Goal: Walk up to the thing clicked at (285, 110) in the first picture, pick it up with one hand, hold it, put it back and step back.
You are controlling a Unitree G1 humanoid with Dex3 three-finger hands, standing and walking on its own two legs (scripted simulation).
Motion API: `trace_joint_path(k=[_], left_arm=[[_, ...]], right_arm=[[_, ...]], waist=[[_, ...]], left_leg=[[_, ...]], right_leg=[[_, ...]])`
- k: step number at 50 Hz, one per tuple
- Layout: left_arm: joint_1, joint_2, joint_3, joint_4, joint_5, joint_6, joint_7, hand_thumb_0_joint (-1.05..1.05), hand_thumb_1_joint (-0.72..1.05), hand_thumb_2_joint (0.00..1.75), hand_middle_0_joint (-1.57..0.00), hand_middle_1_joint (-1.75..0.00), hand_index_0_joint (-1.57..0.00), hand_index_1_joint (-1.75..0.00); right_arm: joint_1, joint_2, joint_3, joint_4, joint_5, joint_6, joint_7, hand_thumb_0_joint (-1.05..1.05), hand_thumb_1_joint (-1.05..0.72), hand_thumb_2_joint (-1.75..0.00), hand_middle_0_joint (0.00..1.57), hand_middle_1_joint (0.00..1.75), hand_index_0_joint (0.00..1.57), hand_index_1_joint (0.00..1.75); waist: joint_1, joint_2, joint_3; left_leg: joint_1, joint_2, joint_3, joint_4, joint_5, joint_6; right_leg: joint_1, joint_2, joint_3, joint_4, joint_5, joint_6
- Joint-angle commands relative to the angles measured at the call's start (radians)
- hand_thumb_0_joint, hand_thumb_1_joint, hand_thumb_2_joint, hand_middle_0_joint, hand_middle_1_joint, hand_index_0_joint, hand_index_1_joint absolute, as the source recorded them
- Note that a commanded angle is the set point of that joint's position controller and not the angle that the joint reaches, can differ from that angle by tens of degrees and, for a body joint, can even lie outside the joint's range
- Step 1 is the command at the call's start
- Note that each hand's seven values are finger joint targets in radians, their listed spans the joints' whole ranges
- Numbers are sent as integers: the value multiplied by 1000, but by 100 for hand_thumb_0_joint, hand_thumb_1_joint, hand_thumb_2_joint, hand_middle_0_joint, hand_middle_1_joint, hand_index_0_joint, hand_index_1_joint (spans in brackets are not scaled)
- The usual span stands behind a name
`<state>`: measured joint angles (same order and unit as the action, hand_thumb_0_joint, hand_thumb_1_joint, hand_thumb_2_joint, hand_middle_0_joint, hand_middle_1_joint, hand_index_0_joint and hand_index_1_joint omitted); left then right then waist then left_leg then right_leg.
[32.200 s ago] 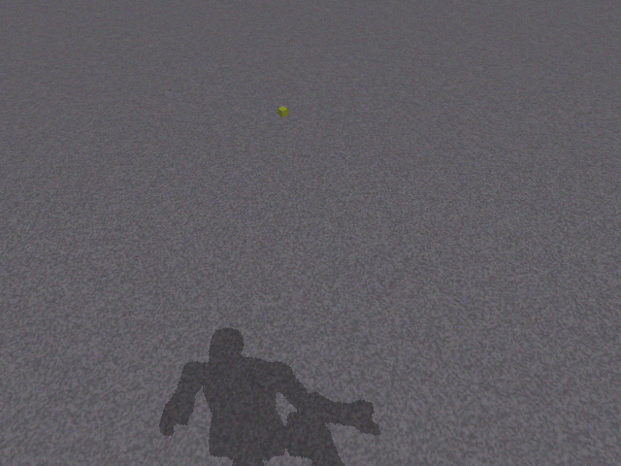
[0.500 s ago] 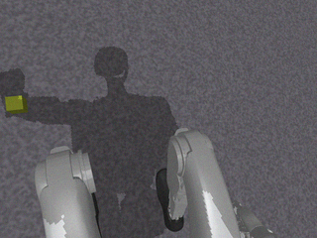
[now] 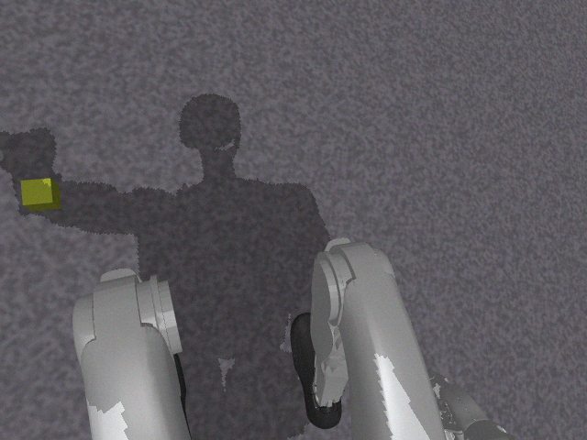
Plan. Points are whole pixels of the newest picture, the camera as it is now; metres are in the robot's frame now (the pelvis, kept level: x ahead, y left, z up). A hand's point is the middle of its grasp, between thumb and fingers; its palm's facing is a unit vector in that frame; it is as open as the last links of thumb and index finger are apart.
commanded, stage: rise first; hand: left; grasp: from above
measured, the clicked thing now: (41, 195) +0.46 +0.34 -0.29
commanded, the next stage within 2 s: none
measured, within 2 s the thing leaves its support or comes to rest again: neither
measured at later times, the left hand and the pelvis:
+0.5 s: hand out of the picture +0.41 +0.37 -0.16, palm faces -0.46 -0.09 -0.88, open 11.4 cm; pelvis +0.00 +0.00 +0.00, yaw +0 degrees
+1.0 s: hand out of the picture +0.41 +0.37 -0.16, palm faces -0.47 -0.09 -0.88, open 11.4 cm; pelvis +0.00 +0.00 +0.00, yaw +0 degrees
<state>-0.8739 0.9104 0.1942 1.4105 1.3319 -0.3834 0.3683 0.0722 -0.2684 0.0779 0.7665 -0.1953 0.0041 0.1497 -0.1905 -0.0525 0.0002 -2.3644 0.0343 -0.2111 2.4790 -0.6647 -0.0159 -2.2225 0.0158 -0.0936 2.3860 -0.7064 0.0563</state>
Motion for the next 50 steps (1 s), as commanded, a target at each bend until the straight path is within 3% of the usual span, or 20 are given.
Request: trace_joint_path(k=[1,3,5,8,10,16,24,27,29,31,34,38,40,45,47,50], left_arm=[[-284,276,15,-122,-26,9,40,0,-12,65,-47,-62,-47,-63],[-291,265,2,-124,-19,9,37,0,-11,65,-48,-62,-47,-63],[-291,304,30,-137,-22,14,42,0,-11,64,-48,-62,-47,-62],[-282,274,4,-115,-17,22,32,0,-12,65,-47,-63,-47,-64],[-270,298,28,-113,-24,23,34,0,-12,65,-48,-62,-47,-63],[-279,275,1,-90,-18,15,30,0,-11,65,-48,-62,-47,-63],[-314,314,24,-112,-10,1,50,0,-10,64,-50,-59,-49,-60],[-292,318,40,-121,-17,6,55,0,-9,63,-50,-59,-49,-60],[-280,290,17,-91,-14,13,49,0,-10,64,-49,-60,-48,-61],[-291,294,20,-98,-19,17,48,0,-11,65,-48,-60,-48,-61],[-271,303,25,-103,-25,18,42,0,-9,63,-50,-59,-49,-60],[-293,324,46,-175,-33,15,40,0,-9,63,-50,-58,-49,-59],[-275,320,48,-146,-35,18,39,0,-9,63,-50,-58,-49,-59],[-269,300,27,-111,-31,12,29,0,-10,64,-49,-58,-48,-59],[-252,278,17,-96,-31,11,24,0,-11,65,-49,-59,-48,-60],[-270,294,22,-118,-34,-2,28,0,-10,64,-50,-58,-49,-59]], right_arm=[[181,-264,-79,-12,3,-5,-20,0,-91,-90,20,30,20,30],[183,-263,-74,-10,2,-5,-19,0,-91,-90,20,30,20,30],[184,-269,-76,-16,6,-6,-21,0,-91,-90,20,30,20,30],[182,-260,-73,-17,9,-6,-18,0,-91,-90,20,30,20,30],[182,-262,-72,-21,13,-8,-20,0,-91,-90,20,30,20,30],[179,-264,-67,-22,17,-11,-21,0,-91,-90,20,30,20,30],[194,-273,-64,-19,9,-22,-18,0,-91,-90,20,30,20,30],[188,-269,-64,-22,8,-21,-18,0,-91,-90,20,30,20,30],[193,-265,-67,-18,9,-23,-17,0,-91,-90,20,30,20,30],[202,-267,-64,-18,5,-25,-16,0,-91,-90,20,30,20,30],[197,-266,-65,-17,10,-29,-16,0,-91,-90,20,30,20,30],[203,-270,-73,-19,9,-31,-15,0,-91,-90,20,30,20,30],[199,-268,-73,-20,12,-27,-13,0,-91,-90,20,30,20,30],[197,-265,-69,-18,10,-22,-13,0,-91,-90,20,30,20,30],[195,-264,-69,-14,9,-25,-12,0,-91,-90,20,30,20,30],[195,-270,-67,-20,9,-24,-12,0,-91,-90,20,30,20,30]], waist=[[-10,351,-632],[-14,369,-635],[3,385,-659],[-12,368,-642],[5,355,-640],[-12,352,-612],[-21,391,-640],[-2,398,-675],[-16,370,-647],[-25,354,-626],[-8,349,-638],[-5,378,-687],[-4,371,-679],[-19,340,-618],[-14,331,-618],[-12,358,-642]], left_leg=[[571,-13,125,-261,130,33],[573,-15,124,-267,131,32],[583,-17,131,-262,150,33],[567,-17,131,-269,136,34],[556,-19,132,-274,123,34],[559,-19,127,-272,112,34],[593,-18,125,-267,140,31],[597,-20,133,-268,150,32],[570,-20,135,-265,133,34],[543,-20,134,-263,125,35],[550,-20,138,-258,134,36],[582,-19,137,-256,165,34],[586,-19,133,-258,172,34],[521,-22,140,-250,133,38],[540,-21,132,-258,123,36],[564,-20,130,-257,142,34]], right_leg=[[200,35,-95,-236,186,-84],[205,36,-98,-237,189,-82],[223,32,-93,-236,205,-79],[215,35,-91,-241,199,-83],[221,35,-91,-244,184,-84],[193,34,-94,-241,174,-83],[198,31,-99,-228,195,-79],[214,30,-93,-232,203,-80],[208,33,-90,-241,196,-82],[217,32,-91,-247,192,-80],[229,32,-85,-250,198,-80],[257,30,-86,-241,227,-78],[241,30,-89,-233,226,-80],[237,31,-83,-252,199,-80],[217,32,-90,-243,184,-84],[228,31,-95,-236,196,-81]])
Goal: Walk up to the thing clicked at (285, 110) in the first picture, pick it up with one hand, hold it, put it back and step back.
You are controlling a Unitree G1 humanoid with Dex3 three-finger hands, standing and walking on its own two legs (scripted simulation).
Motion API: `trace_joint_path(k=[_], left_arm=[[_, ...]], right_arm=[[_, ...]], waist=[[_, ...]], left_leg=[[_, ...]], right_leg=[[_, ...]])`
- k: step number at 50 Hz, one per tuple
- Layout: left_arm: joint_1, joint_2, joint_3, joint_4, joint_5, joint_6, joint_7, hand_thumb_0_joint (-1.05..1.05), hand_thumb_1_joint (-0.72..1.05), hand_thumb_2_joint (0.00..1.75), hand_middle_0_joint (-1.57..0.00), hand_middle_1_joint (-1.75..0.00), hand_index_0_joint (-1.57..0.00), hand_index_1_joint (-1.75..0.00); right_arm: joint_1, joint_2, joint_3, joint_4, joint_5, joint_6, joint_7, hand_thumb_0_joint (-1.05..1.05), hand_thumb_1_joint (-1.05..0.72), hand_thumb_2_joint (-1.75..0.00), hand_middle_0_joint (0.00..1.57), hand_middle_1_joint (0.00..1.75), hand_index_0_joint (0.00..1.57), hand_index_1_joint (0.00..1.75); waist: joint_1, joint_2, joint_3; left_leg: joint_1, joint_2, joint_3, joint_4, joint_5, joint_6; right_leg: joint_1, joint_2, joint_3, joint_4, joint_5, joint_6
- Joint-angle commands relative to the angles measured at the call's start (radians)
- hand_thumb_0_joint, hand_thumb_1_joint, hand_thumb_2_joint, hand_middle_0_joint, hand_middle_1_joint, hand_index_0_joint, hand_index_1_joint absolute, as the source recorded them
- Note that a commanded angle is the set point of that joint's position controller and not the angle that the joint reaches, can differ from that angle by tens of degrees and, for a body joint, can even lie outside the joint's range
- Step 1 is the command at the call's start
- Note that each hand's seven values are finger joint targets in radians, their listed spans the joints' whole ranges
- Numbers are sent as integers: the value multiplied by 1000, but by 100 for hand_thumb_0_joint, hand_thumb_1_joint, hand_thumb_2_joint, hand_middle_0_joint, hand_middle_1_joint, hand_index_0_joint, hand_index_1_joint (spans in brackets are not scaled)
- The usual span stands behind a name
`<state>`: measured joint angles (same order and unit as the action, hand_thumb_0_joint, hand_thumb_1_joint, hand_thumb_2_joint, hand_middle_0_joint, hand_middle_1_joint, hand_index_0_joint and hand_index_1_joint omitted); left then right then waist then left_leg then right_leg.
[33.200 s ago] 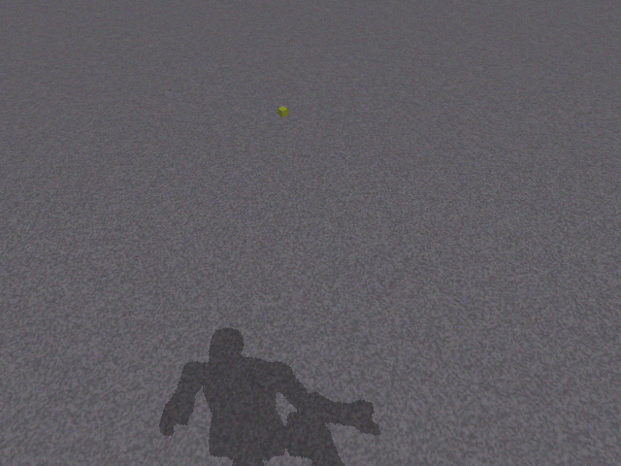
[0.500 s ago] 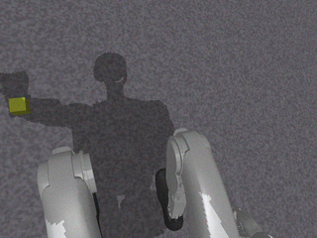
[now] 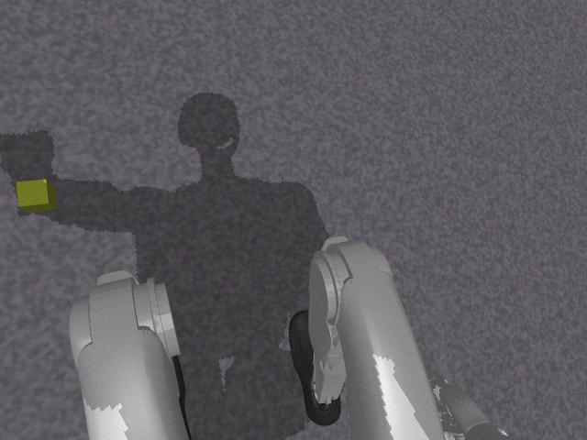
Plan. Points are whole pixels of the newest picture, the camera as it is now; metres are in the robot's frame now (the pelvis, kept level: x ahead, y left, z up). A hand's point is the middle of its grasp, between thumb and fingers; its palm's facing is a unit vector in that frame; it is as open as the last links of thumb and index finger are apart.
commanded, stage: rise first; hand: left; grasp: from above
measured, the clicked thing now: (37, 196) +0.46 +0.33 -0.29
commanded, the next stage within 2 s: none
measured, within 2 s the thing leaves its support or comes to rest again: neither
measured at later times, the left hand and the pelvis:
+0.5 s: hand out of the picture +0.41 +0.37 -0.17, palm faces -0.46 -0.09 -0.89, open 11.4 cm; pelvis +0.00 +0.00 +0.00, yaw +0 degrees
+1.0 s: hand out of the picture +0.42 +0.37 -0.17, palm faces -0.44 -0.09 -0.89, open 11.4 cm; pelvis +0.00 +0.00 +0.00, yaw +0 degrees
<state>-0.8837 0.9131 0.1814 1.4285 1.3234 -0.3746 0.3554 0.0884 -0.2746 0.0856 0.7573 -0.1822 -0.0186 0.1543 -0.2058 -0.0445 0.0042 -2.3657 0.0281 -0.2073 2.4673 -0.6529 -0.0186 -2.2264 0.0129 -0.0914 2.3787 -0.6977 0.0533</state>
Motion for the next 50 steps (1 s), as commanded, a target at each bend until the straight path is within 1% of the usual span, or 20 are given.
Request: trace_joint_path(k=[1,4,5,9,12,18,21,24,26,28,29,33,35,36,38,41,44,46,48,50], left_arm=[[-278,297,39,-162,-27,-17,43,0,-9,63,-50,-58,-49,-59],[-270,280,34,-153,-16,-17,50,0,-10,65,-50,-57,-48,-58],[-297,311,60,-194,-20,-21,58,0,-10,65,-50,-56,-49,-58],[-285,309,49,-145,-6,-9,69,0,-11,66,-48,-59,-47,-60],[-248,281,33,-82,-11,1,67,0,-11,65,-49,-58,-47,-59],[-261,293,32,-115,-14,2,56,0,-11,65,-49,-57,-48,-59],[-259,318,60,-133,-23,2,61,0,-10,64,-50,-56,-49,-58],[-275,307,40,-130,-10,0,58,0,-10,64,-49,-57,-48,-58],[-264,295,46,-138,-23,0,60,0,-11,65,-48,-57,-47,-59],[-260,276,29,-107,-23,-1,57,0,-11,65,-48,-58,-47,-59],[-258,282,26,-109,-17,-3,55,0,-11,65,-48,-58,-47,-59],[-273,318,49,-151,-13,-8,60,0,-9,64,-50,-56,-49,-58],[-253,293,44,-122,-24,-5,64,0,-8,63,-49,-58,-48,-59],[-241,282,32,-98,-16,-3,63,0,-11,65,-49,-58,-47,-59],[-272,316,57,-143,-12,-10,70,0,-10,64,-49,-57,-48,-58],[-273,282,33,-119,-8,-5,73,0,-11,66,-48,-58,-46,-59],[-292,297,37,-134,-5,-5,77,0,-10,65,-49,-57,-48,-59],[-260,319,68,-141,-14,1,82,0,-10,65,-49,-55,-48,-57],[-250,273,34,-108,-11,10,74,0,-12,66,-47,-57,-46,-59],[-271,281,26,-110,-10,11,66,0,-13,67,-47,-58,-45,-60]], right_arm=[[170,-263,-76,-11,-4,-1,-17,0,-90,-90,20,30,20,30],[183,-262,-80,-7,-8,-2,-14,0,-90,-90,20,30,20,30],[182,-266,-81,-8,-6,1,-16,0,-90,-90,20,30,20,30],[178,-261,-72,-7,-10,2,-16,0,-90,-90,20,30,20,30],[173,-256,-72,-2,-7,-2,-17,0,-90,-90,20,30,20,30],[170,-264,-72,-8,-6,-7,-18,0,-91,-90,20,30,20,30],[168,-265,-77,-9,-5,-9,-19,0,-90,-90,20,30,20,30],[177,-259,-73,-5,-8,-10,-18,0,-90,-90,20,30,20,30],[176,-262,-79,-6,-1,-9,-17,0,-90,-90,20,30,20,30],[176,-262,-76,-6,-7,-13,-16,0,-90,-90,20,30,20,30],[175,-258,-74,-4,-5,-12,-18,0,-90,-90,20,30,20,30],[178,-265,-74,-6,-9,-13,-16,0,-90,-90,20,30,20,30],[169,-262,-75,-11,-3,-14,-16,0,-90,-90,20,30,20,30],[168,-260,-72,-7,-7,-15,-15,0,-90,-90,20,30,20,30],[171,-270,-75,-7,-7,-12,-19,0,-90,-90,20,30,20,30],[176,-267,-76,-5,-9,-14,-14,0,-90,-90,20,30,20,30],[181,-267,-75,-3,-10,-18,-13,0,-90,-90,20,30,20,30],[173,-268,-77,-10,-5,-15,-15,0,-90,-90,20,30,20,30],[175,-262,-77,-6,-10,-16,-11,0,-90,-90,20,30,20,30],[181,-265,-76,-7,-9,-17,-11,0,-90,-90,20,30,20,30]], waist=[[7,357,-664],[-1,370,-659],[10,379,-699],[0,354,-668],[-1,329,-628],[3,350,-653],[14,341,-654],[-2,360,-648],[4,352,-665],[-10,336,-618],[-1,334,-628],[10,367,-676],[10,353,-645],[-1,350,-627],[10,372,-663],[-8,361,-632],[-7,379,-649],[21,388,-682],[-3,358,-639],[-14,351,-637]], left_leg=[[569,-12,127,-243,129,35],[596,-11,125,-246,152,34],[600,-13,125,-248,161,33],[559,-13,132,-235,152,38],[528,-15,135,-236,119,39],[561,-15,128,-241,125,36],[547,-16,135,-238,121,37],[555,-15,133,-231,139,37],[568,-14,128,-236,145,35],[537,-15,128,-238,116,36],[526,-16,130,-239,103,37],[563,-14,133,-233,138,35],[556,-14,130,-242,119,33],[544,-15,131,-237,108,34],[570,-15,128,-236,131,33],[566,-13,126,-238,136,33],[584,-13,126,-237,147,33],[578,-17,133,-240,152,33],[561,-16,131,-242,137,36],[546,-15,129,-231,137,38]], right_leg=[[230,36,-95,-228,189,-79],[226,35,-99,-226,206,-76],[239,35,-100,-223,214,-77],[242,37,-89,-236,217,-76],[229,37,-87,-238,187,-78],[228,37,-94,-226,190,-79],[232,35,-90,-230,184,-79],[235,35,-86,-225,204,-78],[225,36,-93,-220,204,-80],[213,36,-96,-227,180,-80],[225,39,-91,-236,171,-80],[248,38,-90,-228,201,-78],[220,37,-96,-222,180,-81],[216,38,-94,-227,174,-81],[221,35,-99,-215,188,-79],[205,35,-101,-216,196,-79],[215,34,-99,-215,207,-78],[235,33,-94,-216,210,-78],[215,35,-98,-219,200,-78],[222,36,-95,-223,205,-77]])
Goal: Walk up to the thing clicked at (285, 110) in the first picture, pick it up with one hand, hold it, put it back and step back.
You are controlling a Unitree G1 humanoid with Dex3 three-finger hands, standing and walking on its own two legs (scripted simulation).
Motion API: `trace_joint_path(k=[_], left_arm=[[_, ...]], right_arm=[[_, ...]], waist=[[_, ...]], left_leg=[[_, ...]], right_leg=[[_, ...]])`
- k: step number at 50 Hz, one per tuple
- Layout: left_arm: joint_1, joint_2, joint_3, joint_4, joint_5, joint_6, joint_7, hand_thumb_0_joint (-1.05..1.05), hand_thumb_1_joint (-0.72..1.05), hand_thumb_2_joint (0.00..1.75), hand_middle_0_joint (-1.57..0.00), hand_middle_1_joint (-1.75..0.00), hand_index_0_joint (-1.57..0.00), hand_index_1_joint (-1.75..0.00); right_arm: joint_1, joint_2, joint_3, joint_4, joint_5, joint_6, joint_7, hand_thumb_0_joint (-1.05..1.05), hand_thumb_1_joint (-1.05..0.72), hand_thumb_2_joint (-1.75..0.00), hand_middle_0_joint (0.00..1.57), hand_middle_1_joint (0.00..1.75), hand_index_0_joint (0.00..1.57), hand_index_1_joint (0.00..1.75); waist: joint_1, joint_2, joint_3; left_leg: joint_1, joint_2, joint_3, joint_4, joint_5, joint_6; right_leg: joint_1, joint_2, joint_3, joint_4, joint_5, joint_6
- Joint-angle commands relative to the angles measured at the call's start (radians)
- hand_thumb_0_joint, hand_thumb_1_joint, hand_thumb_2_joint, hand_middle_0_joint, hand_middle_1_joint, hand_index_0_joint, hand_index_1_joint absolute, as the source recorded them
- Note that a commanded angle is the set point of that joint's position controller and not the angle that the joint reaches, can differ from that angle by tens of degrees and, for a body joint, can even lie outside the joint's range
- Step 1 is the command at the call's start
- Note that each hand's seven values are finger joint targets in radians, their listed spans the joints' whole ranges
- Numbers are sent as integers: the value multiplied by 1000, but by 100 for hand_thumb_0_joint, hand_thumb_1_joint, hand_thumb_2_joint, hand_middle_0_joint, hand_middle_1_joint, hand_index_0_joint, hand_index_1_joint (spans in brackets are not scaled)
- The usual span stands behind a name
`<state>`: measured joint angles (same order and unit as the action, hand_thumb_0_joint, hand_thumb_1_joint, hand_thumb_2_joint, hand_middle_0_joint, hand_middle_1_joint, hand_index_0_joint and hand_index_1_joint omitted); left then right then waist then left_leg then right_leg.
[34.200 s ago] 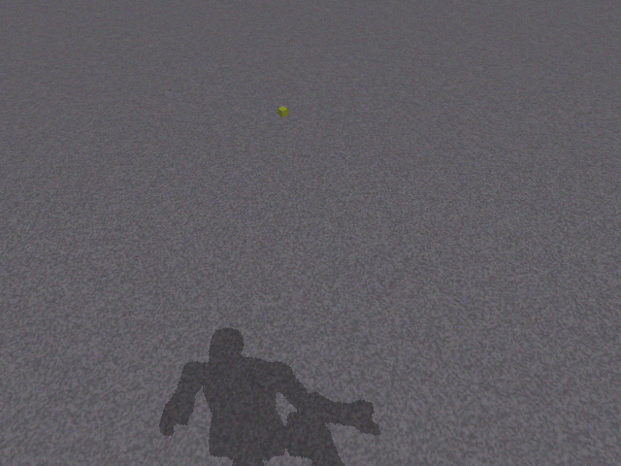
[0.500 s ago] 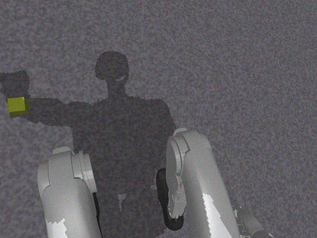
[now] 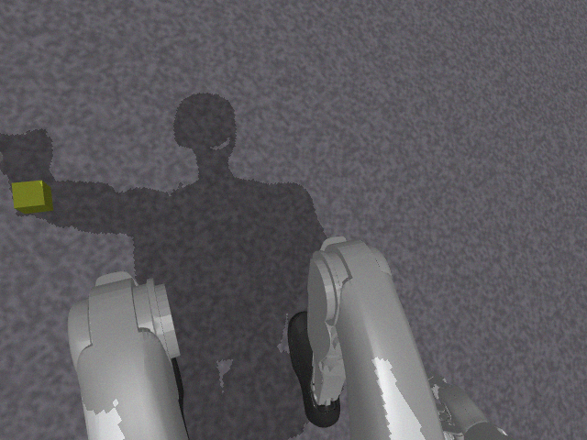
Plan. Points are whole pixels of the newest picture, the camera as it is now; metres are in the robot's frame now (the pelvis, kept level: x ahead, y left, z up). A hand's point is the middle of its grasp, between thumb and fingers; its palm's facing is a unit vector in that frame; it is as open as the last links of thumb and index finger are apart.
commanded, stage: rise first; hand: left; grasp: from above
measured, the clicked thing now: (33, 197) +0.46 +0.33 -0.29
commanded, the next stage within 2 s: approach in 1.24 s
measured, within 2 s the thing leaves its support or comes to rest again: neither
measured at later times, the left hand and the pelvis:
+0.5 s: hand out of the picture +0.42 +0.37 -0.16, palm faces -0.44 -0.09 -0.89, open 11.8 cm; pelvis +0.00 +0.00 +0.00, yaw +0 degrees
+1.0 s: hand out of the picture +0.42 +0.37 -0.17, palm faces -0.45 -0.09 -0.89, open 12.2 cm; pelvis +0.00 +0.00 +0.00, yaw +0 degrees
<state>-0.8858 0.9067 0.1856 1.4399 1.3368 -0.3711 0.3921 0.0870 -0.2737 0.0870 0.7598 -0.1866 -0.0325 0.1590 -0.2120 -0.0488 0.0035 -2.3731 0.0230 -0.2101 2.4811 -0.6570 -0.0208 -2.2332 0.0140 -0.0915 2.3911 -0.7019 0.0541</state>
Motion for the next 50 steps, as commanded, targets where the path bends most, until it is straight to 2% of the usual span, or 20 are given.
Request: trace_joint_path(k=[1,3,5,10,11,18,19,21,24,27,29,30,32,34,36,38,42,45,49,50], left_arm=[[-256,300,35,-130,-26,10,29,0,-13,66,-46,-60,-45,-61],[-249,304,43,-148,-35,9,28,0,-12,66,-48,-58,-47,-59],[-252,286,35,-150,-44,7,24,0,-12,65,-47,-59,-46,-60],[-246,302,42,-144,-42,-2,18,0,-13,67,-46,-59,-45,-61],[-254,288,30,-140,-37,-4,16,0,-15,68,-46,-59,-44,-61],[-285,307,34,-123,-23,-17,35,0,-17,70,-44,-60,-42,-62],[-280,310,45,-129,-28,-16,39,0,-17,70,-44,-61,-42,-62],[-275,300,28,-124,-21,-11,39,0,-16,70,-45,-60,-43,-62],[-265,290,32,-113,-28,-2,41,0,-17,70,-43,-62,-41,-64],[-261,304,35,-125,-20,7,34,0,-18,71,-44,-61,-42,-63],[-241,309,52,-139,-38,10,35,0,-19,72,-43,-61,-41,-63],[-232,280,30,-119,-38,13,29,0,-18,71,-42,-62,-41,-64],[-269,276,16,-132,-29,12,25,0,-20,72,-41,-63,-40,-65],[-261,303,39,-129,-39,7,30,0,-20,72,-42,-62,-40,-64],[-253,281,14,-103,-31,2,26,0,-20,73,-41,-63,-39,-64],[-281,301,33,-124,-29,-4,34,0,-20,72,-40,-65,-39,-66],[-294,294,17,-105,-18,-10,37,0,-21,73,-40,-65,-38,-67],[-291,312,36,-126,-21,-6,43,0,-21,73,-39,-66,-38,-67],[-271,279,15,-106,-25,7,34,0,-22,73,-39,-67,-37,-68],[-280,300,30,-142,-23,7,36,0,-23,75,-38,-66,-36,-68]], right_arm=[[187,-265,-75,-8,-3,-5,-17,0,-90,-90,20,30,20,30],[182,-267,-79,-10,1,-4,-16,0,-90,-90,20,30,20,30],[178,-270,-83,-17,-2,-5,-16,0,-90,-90,20,30,20,30],[172,-265,-78,-20,3,-1,-16,0,-90,-90,20,30,20,30],[178,-265,-79,-16,1,-1,-16,0,-90,-90,20,30,20,30],[179,-267,-72,-6,-6,-1,-19,0,-90,-90,20,30,20,30],[183,-269,-73,-5,-4,-1,-20,0,-90,-90,20,30,20,30],[176,-264,-71,-7,-5,-1,-19,0,-90,-90,20,30,20,30],[180,-267,-73,-8,-6,-2,-19,0,-90,-90,20,30,20,30],[187,-265,-75,-7,-5,-2,-18,0,-90,-90,20,30,20,30],[172,-268,-83,-13,1,-1,-19,0,-90,-90,20,30,20,30],[172,-263,-79,-12,-1,-1,-19,0,-90,-90,20,30,20,30],[179,-264,-81,-9,0,-1,-18,0,-90,-90,20,30,20,30],[177,-266,-77,-12,3,1,-20,0,-90,-90,20,30,20,30],[172,-262,-75,-8,3,0,-21,0,-90,-90,20,30,20,30],[183,-266,-70,-3,-3,-2,-21,0,-90,-90,20,30,20,30],[179,-266,-68,-9,-3,-4,-20,0,-90,-90,20,30,20,30],[180,-269,-73,-11,-5,-6,-20,0,-90,-90,20,30,20,30],[180,-262,-75,-8,-1,-8,-20,0,-90,-90,20,30,20,30],[181,-265,-78,-12,2,-7,-21,0,-90,-90,20,30,20,30]], waist=[[5,355,-649],[18,360,-674],[7,360,-648],[11,350,-626],[0,338,-625],[-5,355,-645],[7,356,-652],[4,374,-660],[5,366,-635],[8,374,-665],[23,369,-671],[17,360,-654],[-2,367,-639],[8,346,-650],[-4,312,-624],[-2,359,-632],[-12,368,-642],[2,374,-650],[-1,366,-636],[10,385,-668]], left_leg=[[562,-11,136,-243,160,42],[579,-10,134,-244,165,40],[571,-11,134,-251,144,38],[535,-14,135,-252,115,39],[548,-11,132,-250,114,40],[555,-11,131,-239,140,39],[566,-12,135,-242,149,39],[568,-10,135,-242,144,37],[556,-14,136,-249,135,38],[577,-12,135,-250,154,38],[564,-13,138,-255,137,37],[566,-14,137,-253,137,39],[554,-13,135,-257,122,38],[535,-15,136,-250,124,41],[521,-11,136,-236,120,44],[554,-16,133,-247,137,40],[567,-11,129,-245,135,37],[571,-12,133,-254,127,36],[561,-12,137,-254,127,38],[581,-13,133,-261,131,35]], right_leg=[[250,33,-88,-240,227,-75],[247,33,-91,-233,227,-77],[236,31,-95,-238,206,-78],[235,33,-91,-242,179,-81],[233,33,-91,-243,183,-80],[232,34,-94,-236,204,-77],[242,32,-92,-239,211,-75],[241,35,-90,-239,210,-77],[229,32,-95,-230,199,-79],[248,33,-92,-237,218,-78],[242,33,-93,-238,201,-80],[237,33,-93,-236,201,-79],[226,34,-93,-240,195,-80],[243,34,-91,-242,194,-79],[238,36,-87,-250,193,-77],[235,32,-92,-231,201,-77],[228,35,-95,-232,201,-79],[226,34,-97,-237,189,-79],[231,35,-93,-240,195,-79],[228,35,-96,-236,194,-82]])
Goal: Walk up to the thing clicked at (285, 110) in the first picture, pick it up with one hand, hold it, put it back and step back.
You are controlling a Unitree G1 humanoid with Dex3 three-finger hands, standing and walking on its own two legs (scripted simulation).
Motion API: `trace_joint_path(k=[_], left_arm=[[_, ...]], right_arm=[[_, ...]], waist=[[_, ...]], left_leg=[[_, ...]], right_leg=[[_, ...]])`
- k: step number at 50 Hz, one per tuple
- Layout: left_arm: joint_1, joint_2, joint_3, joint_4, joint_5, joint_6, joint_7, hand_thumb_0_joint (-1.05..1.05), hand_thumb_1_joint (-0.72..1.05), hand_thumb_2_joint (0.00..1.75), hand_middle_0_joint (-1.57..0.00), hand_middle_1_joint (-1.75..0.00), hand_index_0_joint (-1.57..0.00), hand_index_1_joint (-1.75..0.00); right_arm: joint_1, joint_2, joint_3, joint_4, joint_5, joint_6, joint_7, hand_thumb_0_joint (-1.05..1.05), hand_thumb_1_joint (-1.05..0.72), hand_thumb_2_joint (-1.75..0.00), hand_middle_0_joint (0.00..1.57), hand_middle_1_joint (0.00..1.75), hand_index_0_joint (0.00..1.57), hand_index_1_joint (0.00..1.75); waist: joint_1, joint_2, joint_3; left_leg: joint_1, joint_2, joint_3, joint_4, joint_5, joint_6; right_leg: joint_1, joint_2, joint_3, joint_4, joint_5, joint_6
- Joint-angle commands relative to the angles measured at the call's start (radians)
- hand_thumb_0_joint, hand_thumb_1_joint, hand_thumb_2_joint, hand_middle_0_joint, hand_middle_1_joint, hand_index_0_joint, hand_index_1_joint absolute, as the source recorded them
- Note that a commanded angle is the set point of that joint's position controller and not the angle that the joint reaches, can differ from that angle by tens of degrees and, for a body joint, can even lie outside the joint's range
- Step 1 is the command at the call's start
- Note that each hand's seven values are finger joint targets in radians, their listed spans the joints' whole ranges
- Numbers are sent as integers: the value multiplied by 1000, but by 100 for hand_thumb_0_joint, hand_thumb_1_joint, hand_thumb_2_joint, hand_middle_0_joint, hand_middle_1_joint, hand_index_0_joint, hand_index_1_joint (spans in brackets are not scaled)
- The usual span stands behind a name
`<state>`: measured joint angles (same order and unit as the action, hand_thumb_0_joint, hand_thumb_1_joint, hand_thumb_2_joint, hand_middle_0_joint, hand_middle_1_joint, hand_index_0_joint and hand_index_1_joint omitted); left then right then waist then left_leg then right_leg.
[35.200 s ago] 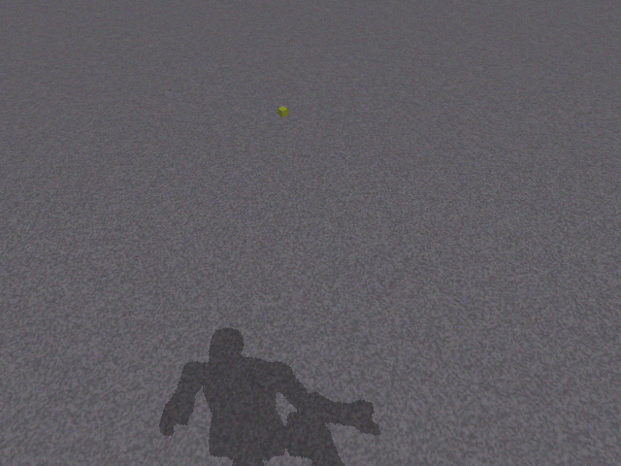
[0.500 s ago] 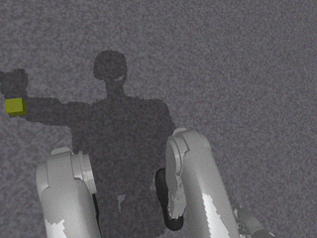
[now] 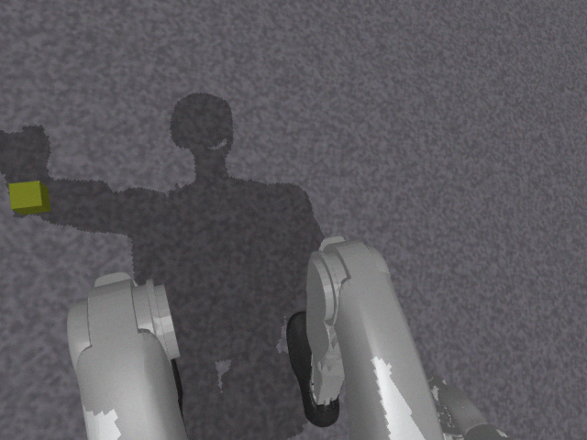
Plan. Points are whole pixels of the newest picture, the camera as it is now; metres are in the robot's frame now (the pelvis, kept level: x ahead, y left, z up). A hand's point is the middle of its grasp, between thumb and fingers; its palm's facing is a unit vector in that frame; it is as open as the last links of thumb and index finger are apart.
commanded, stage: rise first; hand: left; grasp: from above
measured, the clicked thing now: (30, 198) +0.46 +0.34 -0.29
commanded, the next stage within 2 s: approach in 0.24 s
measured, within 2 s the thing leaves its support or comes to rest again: neither
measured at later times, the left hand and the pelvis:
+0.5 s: hand out of the picture +0.42 +0.36 -0.16, palm faces -0.46 -0.07 -0.89, open 12.5 cm; pelvis +0.00 +0.00 +0.00, yaw +0 degrees
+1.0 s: hand (9, 182) +0.45 +0.32 -0.16, palm faces -0.51 -0.08 -0.86, open 12.2 cm; pelvis +0.00 +0.00 +0.01, yaw +0 degrees
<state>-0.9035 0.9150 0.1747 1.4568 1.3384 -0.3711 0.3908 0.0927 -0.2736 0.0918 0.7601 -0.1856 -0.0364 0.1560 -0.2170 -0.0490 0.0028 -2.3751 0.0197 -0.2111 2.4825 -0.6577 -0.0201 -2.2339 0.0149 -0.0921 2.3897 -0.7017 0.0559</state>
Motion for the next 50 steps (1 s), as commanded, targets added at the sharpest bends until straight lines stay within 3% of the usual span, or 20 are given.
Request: trace_joint_path(k=[1,3,5,7,10,13,16,20,24,26,31,34,35,36,39,41,42,45,49,50], left_arm=[[-256,310,53,-158,-30,9,39,0,-24,76,-38,-66,-36,-68],[-252,284,31,-152,-28,13,32,0,-25,75,-37,-68,-35,-69],[-258,280,29,-139,-32,11,29,0,-24,75,-36,-68,-35,-70],[-254,296,48,-142,-33,10,29,0,-26,77,-35,-69,-34,-71],[-261,279,31,-133,-28,4,25,0,-26,77,-35,-69,-34,-71],[-260,313,52,-163,-32,0,30,0,-27,77,-35,-69,-34,-71],[-261,304,55,-175,-33,0,27,0,-27,78,-34,-70,-33,-71],[-266,253,7,-149,-27,3,27,0,-26,78,-36,-70,-34,-72],[-338,153,-60,-170,-44,13,30,0,-26,77,-35,-71,-34,-72],[-391,137,-83,-201,-38,19,39,0,-27,78,-34,-72,-33,-73],[-421,110,-91,-154,-23,74,82,0,-26,76,-35,-72,-34,-73],[-437,174,-49,-124,-10,121,104,0,-25,76,-36,-71,-35,-72],[-411,167,-43,-77,-6,142,106,0,-25,77,-37,-68,-36,-70],[-400,168,-43,-66,-11,157,106,0,-24,76,-38,-67,-37,-69],[-371,132,-73,8,-32,195,80,0,-24,75,-37,-68,-36,-70],[-349,196,-45,-5,-54,204,62,0,-21,72,-40,-66,-39,-67],[-325,205,-47,11,-60,206,48,0,-20,71,-40,-66,-39,-67],[-295,237,-29,-13,-91,188,5,0,-17,68,-41,-65,-41,-65],[-298,251,-25,-92,-113,128,-26,0,-20,69,-39,-67,-39,-67],[-319,252,-28,-100,-108,110,-28,0,-20,68,-38,-69,-39,-68]], right_arm=[[172,-269,-82,-13,0,-2,-19,0,-90,-90,20,30,20,30],[173,-262,-83,-13,0,-1,-17,0,-90,-90,20,30,20,30],[179,-263,-80,-15,3,3,-16,0,-90,-89,20,30,20,30],[180,-268,-84,-11,3,2,-17,0,-90,-89,20,30,20,30],[187,-266,-77,-10,0,2,-14,0,-90,-90,20,30,20,30],[182,-266,-78,-13,2,1,-15,0,-90,-90,20,30,20,30],[179,-269,-84,-21,-1,6,-16,0,-90,-90,20,30,20,30],[185,-260,-78,-15,1,7,-17,0,-90,-89,20,30,20,30],[203,-266,-87,-8,9,-6,-17,0,-90,-89,20,30,20,30],[215,-268,-88,-6,11,-9,-19,0,-90,-89,20,30,20,30],[229,-263,-84,-12,12,-19,-18,0,-90,-89,20,30,20,30],[225,-264,-76,-23,14,-22,-18,0,-90,-89,20,30,20,30],[231,-264,-73,-27,13,-23,-15,0,-90,-89,20,30,20,30],[222,-263,-71,-34,16,-22,-14,0,-90,-89,20,30,20,30],[219,-261,-53,-51,25,-31,-10,0,-90,-89,20,30,20,30],[206,-267,-47,-71,32,-35,-14,0,-90,-89,20,30,20,30],[206,-268,-41,-75,32,-39,-13,0,-90,-89,20,30,20,30],[207,-269,-38,-87,38,-41,-15,0,-90,-89,20,30,20,30],[216,-271,-34,-79,35,-39,-19,0,-90,-90,20,30,20,30],[223,-277,-35,-72,29,-38,-20,0,-90,-90,20,30,20,30]], waist=[[20,396,-666],[13,378,-666],[0,361,-644],[12,367,-643],[-6,354,-648],[19,385,-674],[13,381,-690],[-2,371,-652],[-48,374,-621],[-57,399,-672],[-62,436,-688],[-38,448,-709],[-42,431,-691],[-33,416,-692],[-66,344,-619],[-40,309,-655],[-43,300,-632],[-44,239,-624],[-47,277,-660],[-62,287,-639]], left_leg=[[575,-11,136,-258,139,35],[577,-7,136,-250,156,37],[555,-10,134,-251,150,40],[571,-10,130,-260,150,36],[567,-9,130,-246,161,39],[584,-10,134,-253,157,36],[592,-8,133,-249,171,37],[562,-9,132,-255,134,38],[587,-6,122,-274,110,34],[622,-3,117,-274,124,30],[641,-2,129,-292,156,26],[624,-5,142,-296,161,30],[614,-9,147,-300,162,32],[600,-6,147,-301,161,35],[514,-12,152,-293,117,52],[493,-12,156,-286,108,60],[464,-16,162,-281,104,65],[423,-15,156,-273,88,71],[470,-9,149,-254,122,58],[459,-9,148,-242,120,55]], right_leg=[[236,32,-94,-232,202,-81],[238,32,-93,-233,218,-80],[238,33,-92,-235,218,-80],[223,31,-98,-227,208,-82],[252,33,-95,-237,227,-78],[252,32,-91,-233,215,-81],[252,33,-95,-232,226,-79],[237,35,-94,-243,205,-82],[195,31,-105,-252,186,-80],[196,32,-107,-251,205,-82],[203,30,-102,-255,243,-85],[218,31,-91,-261,251,-89],[230,29,-90,-263,250,-88],[230,31,-89,-266,249,-88],[242,36,-77,-284,222,-84],[285,35,-66,-294,209,-80],[306,35,-58,-295,206,-76],[345,38,-57,-298,183,-70],[377,39,-59,-288,215,-70],[365,40,-58,-293,208,-72]])
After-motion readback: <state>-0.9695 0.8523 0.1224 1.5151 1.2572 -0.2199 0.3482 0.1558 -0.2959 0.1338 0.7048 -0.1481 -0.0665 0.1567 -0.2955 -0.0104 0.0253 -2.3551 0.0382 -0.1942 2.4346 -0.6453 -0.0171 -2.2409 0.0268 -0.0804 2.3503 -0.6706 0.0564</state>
